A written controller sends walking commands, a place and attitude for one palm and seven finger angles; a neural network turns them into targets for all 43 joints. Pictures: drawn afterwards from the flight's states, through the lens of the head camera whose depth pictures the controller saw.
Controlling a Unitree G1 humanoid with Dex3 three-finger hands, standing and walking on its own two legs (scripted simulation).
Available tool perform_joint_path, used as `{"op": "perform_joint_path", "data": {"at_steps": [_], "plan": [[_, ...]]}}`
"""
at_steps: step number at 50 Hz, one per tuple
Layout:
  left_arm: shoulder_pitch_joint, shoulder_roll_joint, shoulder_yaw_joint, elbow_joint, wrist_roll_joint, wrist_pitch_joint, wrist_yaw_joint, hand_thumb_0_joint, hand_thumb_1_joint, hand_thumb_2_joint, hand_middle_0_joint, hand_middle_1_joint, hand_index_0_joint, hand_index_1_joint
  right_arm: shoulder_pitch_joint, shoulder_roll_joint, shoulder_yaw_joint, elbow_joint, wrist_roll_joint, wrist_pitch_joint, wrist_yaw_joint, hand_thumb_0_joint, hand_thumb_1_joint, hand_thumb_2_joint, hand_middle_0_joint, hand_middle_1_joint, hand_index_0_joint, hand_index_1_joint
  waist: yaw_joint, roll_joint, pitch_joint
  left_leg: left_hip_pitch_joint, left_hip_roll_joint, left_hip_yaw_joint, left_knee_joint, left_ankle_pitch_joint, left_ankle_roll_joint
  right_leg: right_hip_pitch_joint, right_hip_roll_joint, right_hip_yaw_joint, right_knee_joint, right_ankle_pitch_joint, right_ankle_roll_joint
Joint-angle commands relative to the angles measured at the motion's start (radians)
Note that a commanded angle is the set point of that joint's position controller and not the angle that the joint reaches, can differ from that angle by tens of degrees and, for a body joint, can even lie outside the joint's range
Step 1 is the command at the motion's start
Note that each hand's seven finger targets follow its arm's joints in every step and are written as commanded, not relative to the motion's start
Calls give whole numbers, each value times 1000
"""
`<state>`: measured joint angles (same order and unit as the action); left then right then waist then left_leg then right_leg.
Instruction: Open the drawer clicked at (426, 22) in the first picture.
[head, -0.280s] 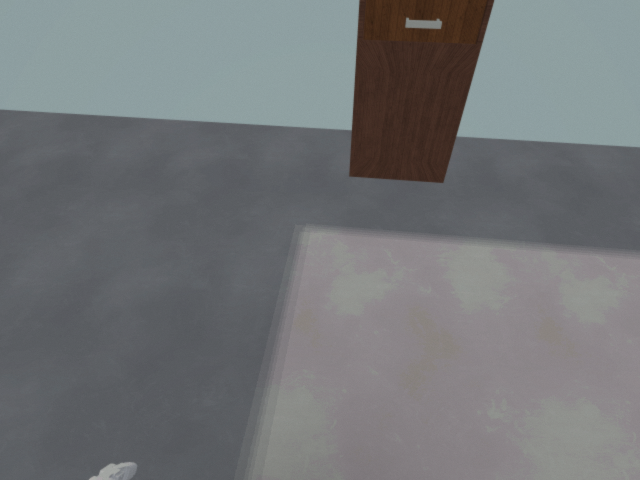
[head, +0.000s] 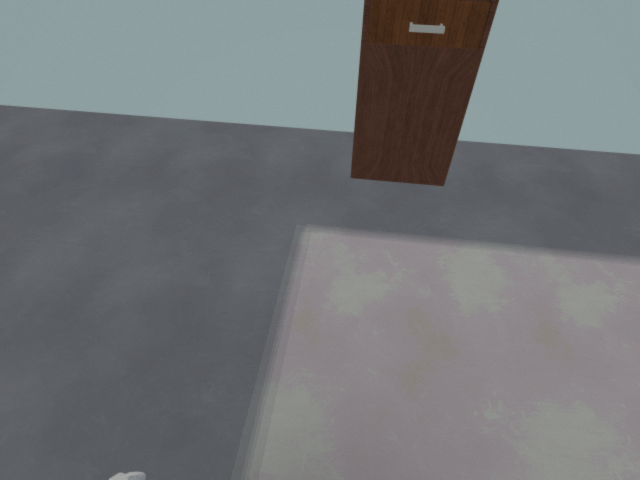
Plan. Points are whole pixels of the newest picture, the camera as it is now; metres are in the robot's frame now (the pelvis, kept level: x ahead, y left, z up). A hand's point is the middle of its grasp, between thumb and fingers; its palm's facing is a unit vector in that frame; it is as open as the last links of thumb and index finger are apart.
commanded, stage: stand and wait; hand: left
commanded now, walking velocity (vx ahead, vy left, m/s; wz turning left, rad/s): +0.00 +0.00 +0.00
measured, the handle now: (426, 27) +1.66 -0.32 -0.01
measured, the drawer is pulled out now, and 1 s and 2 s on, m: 0.00 0.00 0.00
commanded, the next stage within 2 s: look at it before walking up in 0.54 s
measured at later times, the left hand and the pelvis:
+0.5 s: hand out of the picture +0.05 +0.26 -0.15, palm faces -0.01 -0.94 -0.34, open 7.4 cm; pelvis -0.01 +0.01 +0.00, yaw +0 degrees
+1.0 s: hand out of the picture +0.07 +0.26 -0.15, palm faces -0.03 -0.94 -0.34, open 7.4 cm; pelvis +0.00 +0.01 +0.01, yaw +0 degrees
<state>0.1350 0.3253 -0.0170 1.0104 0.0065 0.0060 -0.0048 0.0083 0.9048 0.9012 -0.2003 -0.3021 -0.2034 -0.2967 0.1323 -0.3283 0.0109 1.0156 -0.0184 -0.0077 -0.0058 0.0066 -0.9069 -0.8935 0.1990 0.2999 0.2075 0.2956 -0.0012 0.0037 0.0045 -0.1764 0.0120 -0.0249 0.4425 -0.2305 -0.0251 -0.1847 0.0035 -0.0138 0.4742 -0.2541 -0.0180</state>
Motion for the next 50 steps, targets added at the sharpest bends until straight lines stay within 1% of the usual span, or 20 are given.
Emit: {"op": "perform_joint_path", "data": {"at_steps": [1, 2, 5, 9, 12, 15, 16, 17, 18, 20, 21, 23, 24, 29, 30, 31, 33, 38, 45, 50], "plan": [[-51, 217, 56, -59, 3, -29, 15, 0, 900, 900, -200, -300, -200, -300, -48, -203, -53, -58, 2, -28, -12, 0, -900, -900, 200, 300, 200, 300, 2, -13, -46, 8, 92, -72, -64, 151, 56, 4, -118, 115, -112, 112, -24], [-51, 216, 55, -53, 3, -29, 15, 0, 900, 900, -200, -300, -200, -300, -46, -203, -53, -53, 2, -29, -12, 0, -900, -900, 200, 300, 200, 300, 1, -8, -43, 5, 92, -73, -69, 145, 55, 4, -119, 118, -116, 107, -24], [-48, 218, 55, -39, 3, -30, 14, 0, 900, 900, -200, -300, -200, -300, -45, -204, -52, -39, 2, -28, -11, 0, -900, -900, 200, 300, 200, 300, 1, -20, -34, 6, 91, -74, -77, 133, 53, 2, -121, 123, -132, 89, -25], [-41, 218, 55, -24, 3, -28, 13, 0, 900, 900, -200, -300, -200, -300, -43, -208, -51, -22, 4, -27, -10, 0, -900, -900, 200, 300, 200, 300, 3, -5, -23, -2, 93, -78, -91, 109, 53, 1, -120, 120, -142, 55, -22], [-35, 221, 54, -12, 4, -28, 12, 0, 900, 900, -200, -300, -200, -300, -40, -207, -50, -11, 5, -25, -8, 0, -900, -900, 200, 300, 200, 300, 4, -18, -9, -8, 90, -82, -96, 83, 53, -8, -123, 126, -158, 13, -22], [-36, 223, 54, -4, 3, -28, 12, 0, 900, 900, -200, -300, -200, -300, -32, -213, -48, 0, 5, -27, -8, 0, -900, -900, 200, 300, 200, 300, 2, -18, -17, -5, 93, -86, -102, 94, 52, 1, -124, 126, -160, 21, -23], [-33, 223, 54, -3, 3, -28, 13, 0, 900, 900, -200, -300, -200, -300, -33, -213, -50, 3, 6, -26, -8, 0, -900, -900, 200, 300, 200, 300, 4, -9, -21, -3, 94, -87, -102, 90, 53, 3, -123, 124, -160, 18, -22], [-35, 225, 53, -1, 3, -28, 13, 0, 900, 900, -200, -300, -200, -300, -34, -211, -49, 7, 6, -26, -7, 0, -900, -900, 200, 300, 200, 300, 4, -16, -12, -11, 94, -89, -106, 84, 53, 1, -122, 124, -162, 11, -21], [-31, 221, 53, 3, 3, -28, 13, 0, 900, 900, -200, -300, -200, -300, -35, -213, -49, 9, 6, -27, -7, 0, -900, -900, 200, 300, 200, 300, 5, -5, -16, -7, 94, -90, -108, 88, 54, 3, -123, 124, -162, 16, -21], [-27, 223, 52, 6, 2, -29, 12, 0, 900, 900, -200, -300, -200, -300, -33, -215, -48, 12, 7, -28, -7, 0, -900, -900, 200, 300, 200, 300, 4, -15, -22, 0, 97, -90, -109, 94, 54, 6, -124, 123, -164, 25, -21], [-29, 223, 52, 9, 3, -29, 13, 0, 900, 900, -200, -300, -200, -300, -31, -216, -48, 13, 7, -27, -7, 0, -900, -900, 200, 300, 200, 300, 3, -8, -26, 1, 97, -92, -107, 101, 53, 9, -123, 121, -160, 33, -21], [-29, 223, 51, 11, 3, -27, 12, 0, 900, 900, -200, -300, -200, -300, -32, -216, -47, 18, 7, -28, -7, 0, -900, -900, 200, 300, 200, 300, 5, -7, -16, -8, 98, -94, -117, 90, 54, 9, -121, 119, -161, 27, -18], [-28, 221, 51, 13, 3, -27, 12, 0, 900, 900, -200, -300, -200, -300, -36, -217, -47, 19, 7, -28, -7, 0, -900, -900, 200, 300, 200, 300, 6, 3, -5, -10, 98, -94, -122, 84, 54, 3, -123, 117, -163, 23, -18], [-29, 221, 50, 16, 6, -25, 12, 0, 900, 900, -200, -300, -200, -300, -35, -219, -49, 22, 7, -27, -6, 0, -900, -900, 200, 300, 200, 300, 6, -2, 11, -20, 97, -100, -136, 54, 55, -6, -118, 118, -166, -1, -15], [-24, 220, 50, 17, 5, -25, 12, 0, 900, 900, -200, -300, -200, -300, -36, -218, -48, 22, 7, -28, -6, 0, -900, -900, 200, 300, 200, 300, 7, 3, 5, -15, 97, -100, -134, 61, 56, -4, -120, 119, -165, 7, -15], [-25, 221, 51, 15, 6, -26, 13, 0, 900, 900, -200, -300, -200, -300, -33, -218, -48, 22, 8, -27, -6, 0, -900, -900, 200, 300, 200, 300, 7, -9, -4, -13, 98, -101, -129, 69, 56, 3, -120, 118, -165, 12, -15], [-28, 222, 50, 16, 6, -27, 13, 0, 900, 900, -200, -300, -200, -300, -36, -216, -49, 24, 8, -27, -6, 0, -900, -900, 200, 300, 200, 300, 4, -10, -12, -2, 98, -98, -129, 83, 55, 4, -121, 118, -163, 28, -14], [-27, 219, 50, 15, 6, -29, 13, 0, 900, 900, -200, -300, -200, -300, -41, -215, -49, 24, 8, -29, -6, 0, -900, -900, 200, 300, 200, 300, 5, -5, -25, 14, 102, -94, -126, 111, 56, 12, -124, 116, -161, 64, -15], [-32, 221, 49, 17, 6, -30, 14, 0, 900, 900, -200, -300, -200, -300, -46, -217, -48, 26, 9, -29, -6, 0, -900, -900, 200, 300, 200, 300, 4, -7, -21, 19, 103, -90, -130, 126, 54, 20, -124, 115, -161, 93, -13], [-32, 223, 49, 16, 5, -31, 15, 0, 900, 900, -200, -300, -200, -300, -50, -218, -47, 29, 10, -29, -7, 0, -900, -900, 200, 300, 200, 300, 4, -12, -34, 34, 105, -88, -126, 164, 53, 34, -126, 112, -158, 134, -13]]}}
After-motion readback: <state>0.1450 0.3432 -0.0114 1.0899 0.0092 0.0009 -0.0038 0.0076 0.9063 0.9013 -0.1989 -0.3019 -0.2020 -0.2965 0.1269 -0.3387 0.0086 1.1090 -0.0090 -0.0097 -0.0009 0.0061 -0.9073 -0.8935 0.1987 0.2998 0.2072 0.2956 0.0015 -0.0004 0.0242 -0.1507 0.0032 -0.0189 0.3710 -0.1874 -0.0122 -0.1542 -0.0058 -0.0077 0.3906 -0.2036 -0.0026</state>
